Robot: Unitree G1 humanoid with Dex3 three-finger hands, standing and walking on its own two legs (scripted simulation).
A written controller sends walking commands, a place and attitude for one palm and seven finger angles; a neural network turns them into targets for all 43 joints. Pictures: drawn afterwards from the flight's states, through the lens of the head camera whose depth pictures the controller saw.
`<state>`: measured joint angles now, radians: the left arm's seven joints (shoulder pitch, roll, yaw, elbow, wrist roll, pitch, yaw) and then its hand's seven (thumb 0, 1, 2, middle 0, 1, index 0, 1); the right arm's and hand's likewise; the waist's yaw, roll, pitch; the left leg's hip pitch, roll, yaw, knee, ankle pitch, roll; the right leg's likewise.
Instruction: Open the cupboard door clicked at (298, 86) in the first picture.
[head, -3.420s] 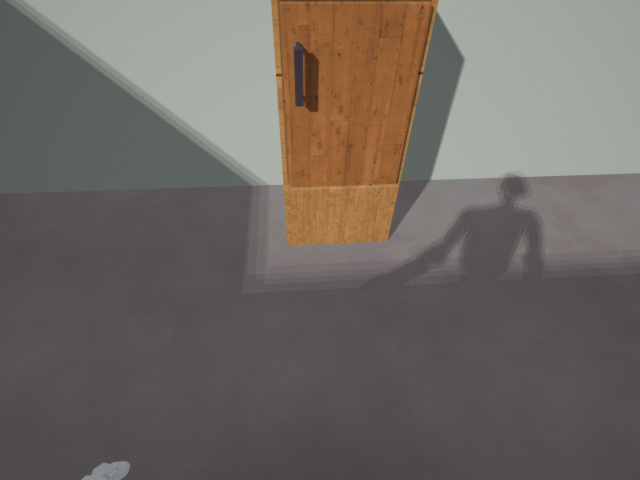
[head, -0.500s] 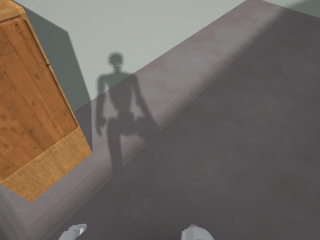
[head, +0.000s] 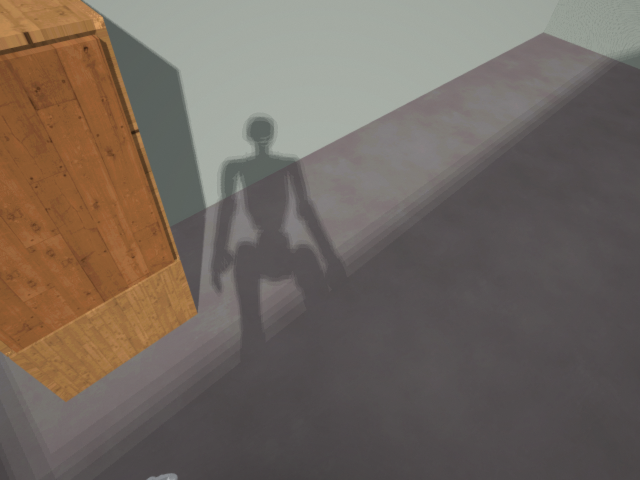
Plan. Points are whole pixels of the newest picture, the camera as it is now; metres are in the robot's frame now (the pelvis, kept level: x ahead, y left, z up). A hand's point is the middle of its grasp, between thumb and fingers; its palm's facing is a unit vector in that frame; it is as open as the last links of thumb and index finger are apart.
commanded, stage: turn to face it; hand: left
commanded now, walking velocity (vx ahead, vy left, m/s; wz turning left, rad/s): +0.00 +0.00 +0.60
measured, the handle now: out of the picture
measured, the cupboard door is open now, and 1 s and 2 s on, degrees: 0 0 0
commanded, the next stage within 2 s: take the last steps up to it in 1.24 s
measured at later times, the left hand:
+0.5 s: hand out of the picture +0.02 +0.23 -0.14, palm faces +0.29 -0.93 -0.25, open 7.4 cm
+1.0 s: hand out of the picture -0.13 +0.14 -0.14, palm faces +0.56 -0.79 -0.25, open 7.4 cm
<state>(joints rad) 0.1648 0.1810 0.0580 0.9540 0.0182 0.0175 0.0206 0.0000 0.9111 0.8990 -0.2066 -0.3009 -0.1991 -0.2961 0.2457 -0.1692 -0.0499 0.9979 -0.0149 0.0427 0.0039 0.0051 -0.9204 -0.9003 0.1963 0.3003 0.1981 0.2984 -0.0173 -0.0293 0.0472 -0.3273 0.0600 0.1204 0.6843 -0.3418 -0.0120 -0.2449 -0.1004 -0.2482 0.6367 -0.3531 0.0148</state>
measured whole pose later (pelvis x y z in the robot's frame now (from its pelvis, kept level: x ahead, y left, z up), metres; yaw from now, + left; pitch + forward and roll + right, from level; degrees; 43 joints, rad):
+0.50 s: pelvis -0.03 +0.00 +0.02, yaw +15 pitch +1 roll -2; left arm 0.16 0.25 0.09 0.94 0.01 0.07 0.02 0.01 0.91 0.90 -0.20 -0.30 -0.19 -0.30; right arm 0.24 -0.20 -0.07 0.95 -0.02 0.04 0.01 0.00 -0.90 -0.90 0.20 0.30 0.20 0.30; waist -0.04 0.00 0.03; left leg -0.32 -0.08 -0.10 0.42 -0.11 0.07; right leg -0.41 -0.05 0.02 0.88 -0.38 0.10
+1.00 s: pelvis -0.06 -0.05 +0.02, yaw +33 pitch -1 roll +2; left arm 0.27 0.18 0.03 0.92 0.03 0.01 0.01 0.01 0.90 0.90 -0.21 -0.30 -0.20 -0.30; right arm 0.17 -0.26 -0.08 0.95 -0.02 0.10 0.03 0.00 -0.91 -0.90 0.19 0.30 0.20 0.30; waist 0.02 0.00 0.07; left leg -0.38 0.05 0.03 0.88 -0.43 -0.08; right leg -0.21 -0.15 -0.20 0.53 -0.30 0.02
